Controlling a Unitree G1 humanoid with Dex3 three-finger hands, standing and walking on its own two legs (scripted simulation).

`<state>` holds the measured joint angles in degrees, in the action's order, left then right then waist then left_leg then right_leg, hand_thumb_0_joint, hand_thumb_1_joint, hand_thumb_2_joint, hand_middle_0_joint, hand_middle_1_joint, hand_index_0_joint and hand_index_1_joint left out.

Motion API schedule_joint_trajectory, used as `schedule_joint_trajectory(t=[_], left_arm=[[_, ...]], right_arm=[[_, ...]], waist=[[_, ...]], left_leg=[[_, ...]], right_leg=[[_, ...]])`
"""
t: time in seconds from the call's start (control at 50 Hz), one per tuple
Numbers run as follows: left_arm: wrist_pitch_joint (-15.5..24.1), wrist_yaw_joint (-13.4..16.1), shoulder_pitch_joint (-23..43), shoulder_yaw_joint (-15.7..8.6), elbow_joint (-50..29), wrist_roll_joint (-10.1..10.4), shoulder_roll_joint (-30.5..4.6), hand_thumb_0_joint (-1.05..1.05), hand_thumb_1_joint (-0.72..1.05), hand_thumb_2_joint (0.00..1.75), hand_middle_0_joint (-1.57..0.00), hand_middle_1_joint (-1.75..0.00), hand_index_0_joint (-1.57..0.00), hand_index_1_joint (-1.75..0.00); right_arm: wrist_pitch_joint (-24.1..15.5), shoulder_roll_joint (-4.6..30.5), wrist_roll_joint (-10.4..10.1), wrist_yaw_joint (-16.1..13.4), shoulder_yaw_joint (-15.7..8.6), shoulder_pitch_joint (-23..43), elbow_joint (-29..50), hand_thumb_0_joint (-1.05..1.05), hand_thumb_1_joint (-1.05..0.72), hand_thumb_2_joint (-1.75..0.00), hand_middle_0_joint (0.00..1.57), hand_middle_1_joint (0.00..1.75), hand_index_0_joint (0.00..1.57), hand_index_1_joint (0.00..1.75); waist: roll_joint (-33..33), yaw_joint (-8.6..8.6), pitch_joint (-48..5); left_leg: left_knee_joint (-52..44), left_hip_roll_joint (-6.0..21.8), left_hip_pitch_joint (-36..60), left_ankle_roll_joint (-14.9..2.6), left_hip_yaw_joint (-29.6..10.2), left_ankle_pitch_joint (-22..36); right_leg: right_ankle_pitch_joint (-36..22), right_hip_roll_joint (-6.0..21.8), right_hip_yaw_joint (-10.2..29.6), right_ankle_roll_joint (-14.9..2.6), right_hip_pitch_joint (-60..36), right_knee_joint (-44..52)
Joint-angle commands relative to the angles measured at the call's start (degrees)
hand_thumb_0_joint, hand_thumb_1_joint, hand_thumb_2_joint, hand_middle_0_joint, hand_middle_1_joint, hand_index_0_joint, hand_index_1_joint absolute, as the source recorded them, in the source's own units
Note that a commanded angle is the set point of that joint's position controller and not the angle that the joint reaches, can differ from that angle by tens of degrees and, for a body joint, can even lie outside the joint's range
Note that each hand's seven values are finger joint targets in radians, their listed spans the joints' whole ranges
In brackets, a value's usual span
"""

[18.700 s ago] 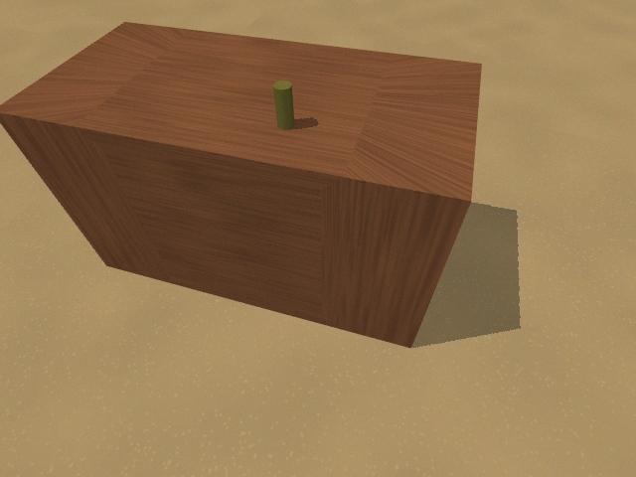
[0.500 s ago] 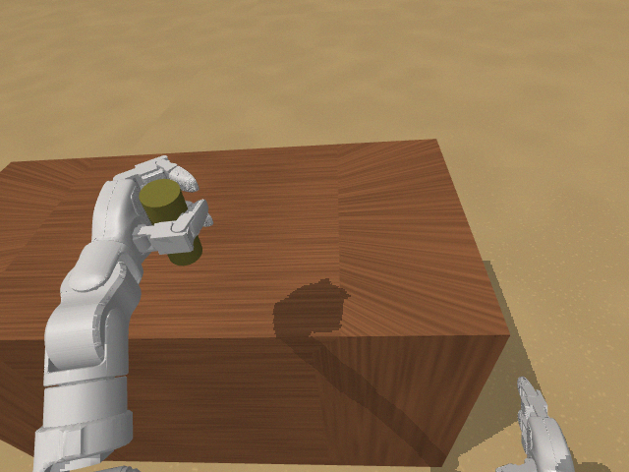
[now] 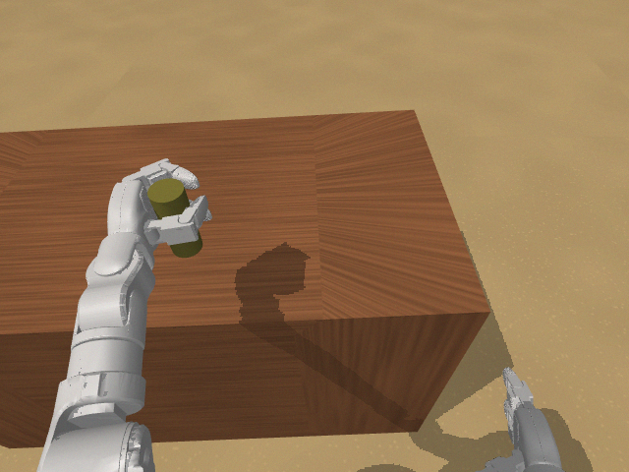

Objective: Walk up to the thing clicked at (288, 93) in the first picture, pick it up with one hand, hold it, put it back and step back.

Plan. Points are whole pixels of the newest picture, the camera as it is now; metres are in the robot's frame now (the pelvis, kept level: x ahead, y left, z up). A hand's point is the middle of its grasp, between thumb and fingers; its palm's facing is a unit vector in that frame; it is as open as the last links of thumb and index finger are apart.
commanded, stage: crouch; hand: left
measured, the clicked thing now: (177, 220) +0.40 +0.17 +0.13
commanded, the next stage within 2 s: lower in 0.74 s
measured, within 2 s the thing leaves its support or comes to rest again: rests again in 1.76 s
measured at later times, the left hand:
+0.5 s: hand (195, 203) +0.45 +0.16 +0.11, palm faces +0.04 -1.00 +0.01, open 5.5 cm
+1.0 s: hand (201, 207) +0.48 +0.16 +0.08, palm faces +0.04 -1.00 +0.02, open 5.5 cm
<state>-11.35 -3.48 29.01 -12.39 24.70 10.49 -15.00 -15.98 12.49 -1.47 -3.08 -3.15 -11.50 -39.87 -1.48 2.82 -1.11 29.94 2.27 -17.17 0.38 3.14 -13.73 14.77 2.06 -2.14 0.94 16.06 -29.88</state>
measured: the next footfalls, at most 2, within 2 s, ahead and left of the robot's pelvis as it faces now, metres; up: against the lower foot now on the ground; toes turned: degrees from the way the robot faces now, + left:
none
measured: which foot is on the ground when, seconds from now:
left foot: down 0.00-1.00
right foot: down 0.00-1.00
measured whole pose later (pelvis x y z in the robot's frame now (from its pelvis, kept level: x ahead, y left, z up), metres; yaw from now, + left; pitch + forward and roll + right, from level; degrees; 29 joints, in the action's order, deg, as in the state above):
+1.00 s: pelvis +0.00 +0.01 -0.03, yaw -1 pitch +12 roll -1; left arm 12.4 -5.5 44.5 -16.5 56.6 7.7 -21.1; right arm -6.6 12.4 -0.5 -1.2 -2.2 -14.2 -24.5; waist -0.3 7.5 -4.6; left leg 44.5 3.9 -36.6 -0.2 3.2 -19.8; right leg 19.0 1.0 -1.4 1.3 34.7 -41.9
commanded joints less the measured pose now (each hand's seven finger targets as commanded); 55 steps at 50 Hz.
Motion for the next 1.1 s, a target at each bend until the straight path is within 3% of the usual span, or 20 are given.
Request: schedule_joint_trajectory(t=[0.0,0.04,0.1,0.14,0.18,0.26,0.3,0.34,0.5,0.54,0.58,0.62,0.68,0.72,0.76,0.82,0.86,0.9,0.92,1.08], left_arm=[[11.43,0.18,31.38,-2.34,-9.95,0.16,-12.03,0.00,0.75,1.40,-1.43,-1.50,-1.45,-1.49],[13.35,0.14,31.78,-4.46,-5.92,0.63,-14.10,0.00,0.70,1.39,-1.44,-1.51,-1.46,-1.50],[15.42,0.02,32.63,-3.66,-1.99,0.43,-13.62,0.00,0.67,1.37,-1.42,-1.49,-1.44,-1.48],[16.88,0.08,33.54,-4.48,-0.05,0.60,-14.90,0.00,0.65,1.36,-1.42,-1.49,-1.44,-1.48],[18.20,-0.43,33.91,-3.64,1.90,0.24,-14.49,0.00,0.64,1.36,-1.42,-1.49,-1.44,-1.48],[20.59,-0.98,37.79,-1.95,1.75,0.75,-13.08,0.00,0.63,1.35,-1.41,-1.47,-1.42,-1.46],[21.31,-0.89,36.95,-4.40,5.18,0.41,-16.46,0.00,0.63,1.35,-1.41,-1.47,-1.42,-1.46],[22.20,-0.99,38.43,-2.91,5.09,0.21,-15.07,0.00,0.62,1.35,-1.40,-1.46,-1.42,-1.46],[24.84,-0.99,40.59,-5.30,8.00,-0.17,-17.89,0.00,0.58,1.34,-1.38,-1.45,-1.40,-1.45],[24.92,-1.73,39.75,-2.69,10.39,-0.55,-14.37,0.00,0.62,1.34,-1.40,-1.45,-1.41,-1.45],[25.41,-1.50,40.83,-5.17,10.63,-0.64,-18.31,0.00,0.60,1.35,-1.41,-1.46,-1.42,-1.46],[25.73,-1.52,41.39,-4.49,12.96,-1.03,-17.14,0.00,0.60,1.35,-1.41,-1.46,-1.42,-1.46],[26.50,-1.08,42.48,-5.77,13.00,-0.73,-18.41,0.00,0.60,1.35,-1.41,-1.46,-1.42,-1.46],[26.75,-1.41,42.64,-4.30,13.48,-1.42,-16.90,0.00,0.62,1.34,-1.40,-1.45,-1.41,-1.45],[27.26,-1.59,43.20,-6.30,13.25,-0.90,-19.61,0.00,0.61,1.35,-1.42,-1.47,-1.43,-1.47],[27.63,-2.08,45.96,-4.65,12.25,-1.31,-17.58,0.00,0.60,1.35,-1.41,-1.46,-1.42,-1.46],[27.60,-1.69,43.45,-6.26,15.95,-1.64,-19.32,0.00,0.61,1.34,-1.40,-1.47,-1.41,-1.47],[27.70,-2.13,42.15,-4.54,18.53,-2.02,-16.33,0.00,0.64,1.34,-1.41,-1.46,-1.41,-1.46],[28.24,-1.88,42.17,-6.43,19.47,-2.10,-19.03,0.00,0.64,1.34,-1.42,-1.47,-1.42,-1.47],[31.84,-2.08,47.32,-6.80,15.31,-2.56,-20.74,0.00,0.60,1.33,-1.40,-1.46,-1.41,-1.46]], right_arm=[[-1.93,6.20,-0.34,-0.91,-2.03,5.60,9.37,0.00,0.59,-0.04,0.05,0.05,0.05,0.05],[-1.39,9.03,-0.10,-1.12,-3.89,6.41,10.25,0.00,0.59,-0.04,0.05,0.05,0.05,0.05],[0.05,6.98,-0.19,-0.77,-2.51,5.59,9.31,0.00,0.59,-0.04,0.05,0.05,0.05,0.05],[0.57,10.43,-0.15,-1.03,-4.88,5.86,10.81,0.00,0.58,-0.04,0.05,0.05,0.05,0.05],[1.32,7.52,-0.16,-0.76,-2.56,5.72,10.77,0.00,0.58,-0.04,0.05,0.05,0.05,0.05],[2.12,9.03,-0.20,-0.94,-3.58,7.15,12.96,0.00,0.57,-0.04,0.05,0.05,0.05,0.05],[3.08,9.11,-0.13,-0.96,-3.43,5.17,12.58,0.00,0.57,-0.04,0.05,0.05,0.05,0.05],[3.56,8.52,-0.04,-0.85,-3.24,4.57,11.85,0.00,0.57,-0.05,0.05,0.05,0.05,0.05],[4.73,9.26,0.31,-0.37,-3.91,3.31,17.20,0.00,0.56,-0.05,0.05,0.05,0.05,0.05],[5.34,5.82,0.06,0.16,-1.67,2.32,15.63,0.00,0.56,-0.05,0.05,0.05,0.05,0.05],[5.47,9.59,0.14,-0.22,-4.56,3.35,18.05,0.00,0.55,-0.05,0.05,0.05,0.05,0.05],[5.71,6.10,0.21,0.31,-1.52,1.40,17.64,0.00,0.55,-0.05,0.05,0.05,0.05,0.05],[5.74,10.20,0.29,0.06,-4.98,2.74,21.52,0.00,0.54,-0.05,0.05,0.05,0.05,0.05],[6.11,6.58,0.27,0.62,-2.02,0.73,21.05,0.00,0.55,-0.05,0.05,0.05,0.05,0.05],[6.11,9.51,0.38,0.28,-4.46,1.04,22.35,0.00,0.54,-0.05,0.05,0.05,0.05,0.05],[6.49,5.77,0.40,0.90,-1.14,0.42,23.29,0.00,0.54,-0.05,0.05,0.05,0.05,0.05],[6.66,8.26,0.65,0.50,-3.68,-0.06,22.81,0.00,0.54,-0.05,0.05,0.05,0.05,0.05],[6.77,6.79,0.74,1.14,-1.82,-0.47,23.46,0.00,0.54,-0.05,0.05,0.05,0.05,0.05],[6.56,8.51,0.93,0.94,-3.29,0.09,25.00,0.00,0.54,-0.05,0.05,0.05,0.05,0.05],[6.79,8.72,1.48,1.40,-3.32,-0.88,30.23,0.00,0.53,-0.06,0.05,0.05,0.05,0.05]], waist=[[-0.10,0.02,-18.99],[0.83,0.04,-19.40],[-0.51,-0.27,-19.36],[1.33,0.65,-20.95],[0.13,0.53,-20.91],[-0.10,1.73,-24.40],[1.41,1.88,-23.87],[-1.14,2.37,-24.67],[-0.82,3.48,-27.84],[-1.29,3.19,-25.99],[-1.25,3.76,-27.11],[-0.76,3.58,-25.52],[-0.50,4.27,-27.88],[-2.21,3.71,-27.09],[-1.19,3.97,-29.39],[-3.68,4.07,-31.55],[-2.19,4.55,-28.05],[-1.19,4.65,-26.52],[-0.38,5.31,-25.67],[-3.53,5.74,-34.81]], left_leg=[[-2.03,-1.89,10.61,-1.21,-1.60,10.72],[-1.79,-1.68,9.56,-1.31,-1.55,10.75],[-1.75,-1.45,8.60,-1.12,-1.51,11.07],[-1.55,-1.14,9.08,-1.24,-1.61,11.48],[-1.08,-1.22,8.52,-1.30,-1.46,11.66],[0.06,-0.94,10.10,-1.31,-1.60,13.46],[0.68,-0.90,8.35,-1.64,-1.67,14.16],[1.36,-0.66,9.45,-1.33,-1.82,14.79],[4.64,-0.34,7.50,-1.31,-2.09,17.18],[5.09,-0.56,5.40,-1.58,-1.98,15.35],[5.87,-0.73,4.57,-1.62,-1.80,14.57],[6.15,-0.82,1.74,-1.68,-1.71,11.91],[6.97,-0.42,2.51,-1.41,-2.12,11.63],[7.52,-0.44,1.97,-1.29,-2.16,11.40],[8.78,-0.47,1.73,-1.49,-2.08,13.83],[9.85,-0.37,2.24,-1.47,-2.23,14.27],[10.21,-0.29,0.03,-1.40,-2.19,13.02],[10.52,-0.17,-2.32,-1.55,-2.47,10.52],[11.10,-0.12,-3.82,-1.58,-2.45,9.26],[14.98,0.15,-3.19,-1.47,-2.90,12.52]], right_leg=[[-13.18,-1.77,-0.28,-0.78,-0.53,3.75],[-13.23,-1.85,-0.26,-0.76,-1.36,3.57],[-13.32,-1.90,-0.23,-1.05,-0.81,3.32],[-13.88,-2.16,-0.23,-0.96,-0.73,3.18],[-14.08,-1.98,-0.05,-0.99,-0.31,2.92],[-15.60,-2.19,-0.01,-0.98,0.62,2.05],[-16.36,-2.18,0.09,-0.83,0.77,1.82],[-16.13,-2.33,-0.09,-1.12,2.97,1.02],[-17.96,-2.33,-0.14,-1.04,4.44,-1.41],[-16.88,-2.16,0.06,-0.95,5.75,-1.87],[-16.75,-2.04,0.41,-0.87,6.05,-2.56],[-14.55,-2.01,0.27,-0.86,6.65,-2.91],[-13.55,-2.44,0.04,-1.11,7.55,-4.06],[-13.04,-2.44,0.08,-1.24,9.04,-4.65],[-15.45,-2.39,0.19,-1.01,7.83,-5.52],[-15.29,-2.38,0.32,-1.10,9.23,-6.49],[-14.18,-2.56,0.22,-1.14,10.89,-6.81],[-12.10,-2.72,0.19,-1.26,12.87,-7.26],[-11.04,-2.71,0.17,-1.24,13.80,-7.67],[-13.64,-2.70,0.32,-1.26,13.85,-11.56]])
